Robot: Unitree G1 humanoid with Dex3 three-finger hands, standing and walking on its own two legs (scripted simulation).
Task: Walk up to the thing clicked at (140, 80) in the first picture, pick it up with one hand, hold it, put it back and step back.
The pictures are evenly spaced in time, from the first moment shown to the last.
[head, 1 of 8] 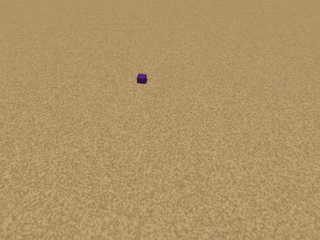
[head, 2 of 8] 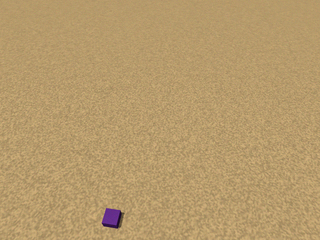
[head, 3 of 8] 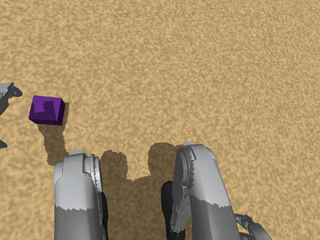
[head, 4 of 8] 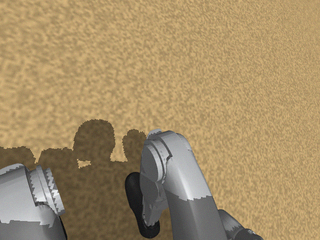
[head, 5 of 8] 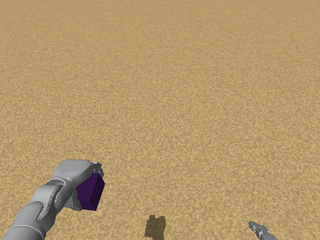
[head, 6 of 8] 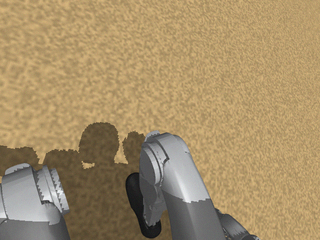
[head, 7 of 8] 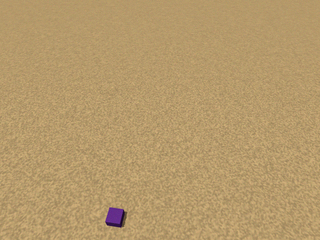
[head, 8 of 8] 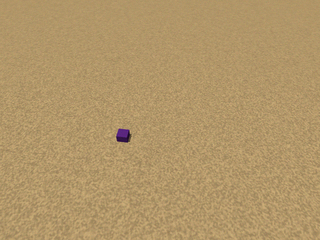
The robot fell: no
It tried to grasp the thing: yes
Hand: left
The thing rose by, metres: 0.67
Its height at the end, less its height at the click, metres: +0.00
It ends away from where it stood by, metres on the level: 0.01
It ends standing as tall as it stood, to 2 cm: yes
